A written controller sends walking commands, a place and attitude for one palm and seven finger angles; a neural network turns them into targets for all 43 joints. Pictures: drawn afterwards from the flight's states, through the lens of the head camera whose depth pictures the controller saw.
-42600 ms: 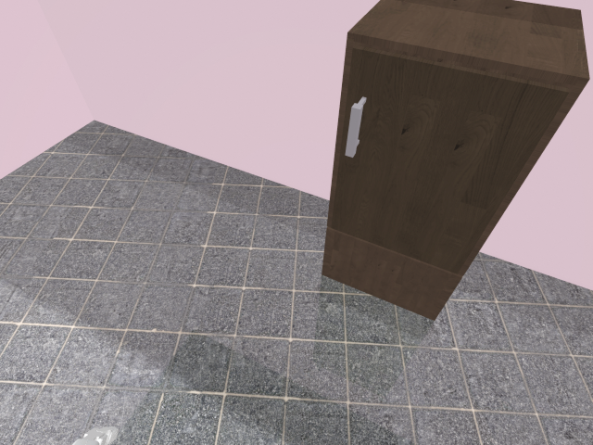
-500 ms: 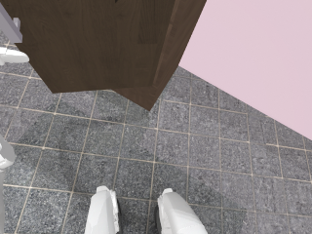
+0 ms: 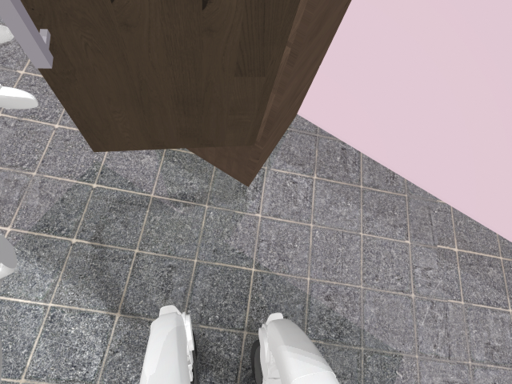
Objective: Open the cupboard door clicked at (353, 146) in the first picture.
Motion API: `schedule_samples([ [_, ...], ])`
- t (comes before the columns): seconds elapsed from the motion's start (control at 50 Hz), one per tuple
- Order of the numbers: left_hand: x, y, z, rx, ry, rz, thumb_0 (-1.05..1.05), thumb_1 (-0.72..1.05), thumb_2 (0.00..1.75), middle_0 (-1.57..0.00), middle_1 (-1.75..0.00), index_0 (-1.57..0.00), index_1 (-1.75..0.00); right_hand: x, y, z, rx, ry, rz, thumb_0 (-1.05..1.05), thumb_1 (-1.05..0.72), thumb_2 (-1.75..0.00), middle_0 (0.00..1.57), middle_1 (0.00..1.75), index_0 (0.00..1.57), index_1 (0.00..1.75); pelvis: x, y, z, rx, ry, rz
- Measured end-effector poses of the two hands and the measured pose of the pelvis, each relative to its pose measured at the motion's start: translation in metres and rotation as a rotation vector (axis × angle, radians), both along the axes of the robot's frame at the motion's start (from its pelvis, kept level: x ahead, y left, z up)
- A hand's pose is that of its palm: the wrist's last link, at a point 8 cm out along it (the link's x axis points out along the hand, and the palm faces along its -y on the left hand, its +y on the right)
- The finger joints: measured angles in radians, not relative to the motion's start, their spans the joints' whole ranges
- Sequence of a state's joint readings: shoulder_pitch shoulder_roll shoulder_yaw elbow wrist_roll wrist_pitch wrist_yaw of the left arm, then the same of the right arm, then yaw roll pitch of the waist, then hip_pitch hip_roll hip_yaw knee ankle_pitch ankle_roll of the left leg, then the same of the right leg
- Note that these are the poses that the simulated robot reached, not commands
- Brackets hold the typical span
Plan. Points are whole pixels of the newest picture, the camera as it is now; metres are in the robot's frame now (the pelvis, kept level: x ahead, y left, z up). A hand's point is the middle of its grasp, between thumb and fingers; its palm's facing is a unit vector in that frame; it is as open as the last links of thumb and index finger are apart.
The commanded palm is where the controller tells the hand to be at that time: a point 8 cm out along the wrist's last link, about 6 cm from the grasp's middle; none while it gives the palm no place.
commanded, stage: move the hooked fingers beside the handle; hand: left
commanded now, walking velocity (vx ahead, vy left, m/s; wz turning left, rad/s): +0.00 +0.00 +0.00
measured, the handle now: (21, 10) +0.61 +0.27 +0.09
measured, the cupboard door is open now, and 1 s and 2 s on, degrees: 39 39 39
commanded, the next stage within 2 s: slide the fingers in behind the handle in 1.24 s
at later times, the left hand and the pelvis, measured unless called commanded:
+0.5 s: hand out of the picture +0.53 +0.32 +0.09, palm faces +0.12 -0.99 -0.02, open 14.0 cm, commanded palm +0.53 +0.34 +0.08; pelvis -0.01 +0.00 -0.01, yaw -1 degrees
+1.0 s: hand out of the picture +0.54 +0.32 +0.09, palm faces +0.12 -0.99 -0.01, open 14.0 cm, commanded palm +0.53 +0.34 +0.08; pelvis +0.00 +0.01 -0.01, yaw -1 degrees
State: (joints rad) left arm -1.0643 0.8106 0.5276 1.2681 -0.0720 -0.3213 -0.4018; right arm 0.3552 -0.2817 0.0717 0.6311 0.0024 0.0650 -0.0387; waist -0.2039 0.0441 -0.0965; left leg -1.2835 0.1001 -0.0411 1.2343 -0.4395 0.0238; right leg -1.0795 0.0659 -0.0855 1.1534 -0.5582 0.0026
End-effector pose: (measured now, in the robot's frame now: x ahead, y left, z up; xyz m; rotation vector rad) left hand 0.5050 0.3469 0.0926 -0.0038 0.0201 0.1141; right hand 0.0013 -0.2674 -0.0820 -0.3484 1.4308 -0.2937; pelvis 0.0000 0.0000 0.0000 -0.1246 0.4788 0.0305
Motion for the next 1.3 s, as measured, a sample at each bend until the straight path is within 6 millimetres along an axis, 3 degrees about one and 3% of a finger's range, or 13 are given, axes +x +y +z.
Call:
schedule_samples([
  [0.54,0.001,0.027,0.001,0.018,0.003,0.000,-0.01,-0.50,0.30,-0.30,-1.20,-0.30,-1.20,-0.021,0.012,-0.005,-0.008,0.047,-0.019,0.00,-0.90,-0.90,0.21,0.30,0.20,0.30,-0.006,0.006,-0.009,-0.015,0.023,-0.006],
  [0.88,0.004,0.021,-0.004,-0.004,0.027,-0.001,-0.01,-0.50,0.30,-0.30,-1.20,-0.30,-1.20,-0.008,0.011,0.001,-0.018,0.009,0.000,0.00,-0.90,-0.90,0.21,0.30,0.20,0.30,-0.004,0.008,-0.004,-0.015,0.017,-0.004],
  [1.3,0.003,0.026,-0.005,-0.003,0.013,0.000,-0.01,-0.50,0.30,-0.30,-1.20,-0.30,-1.20,-0.010,0.010,-0.004,-0.011,0.028,-0.005,0.00,-0.90,-0.90,0.21,0.30,0.20,0.30,-0.003,0.005,-0.007,-0.016,0.024,-0.006],
])
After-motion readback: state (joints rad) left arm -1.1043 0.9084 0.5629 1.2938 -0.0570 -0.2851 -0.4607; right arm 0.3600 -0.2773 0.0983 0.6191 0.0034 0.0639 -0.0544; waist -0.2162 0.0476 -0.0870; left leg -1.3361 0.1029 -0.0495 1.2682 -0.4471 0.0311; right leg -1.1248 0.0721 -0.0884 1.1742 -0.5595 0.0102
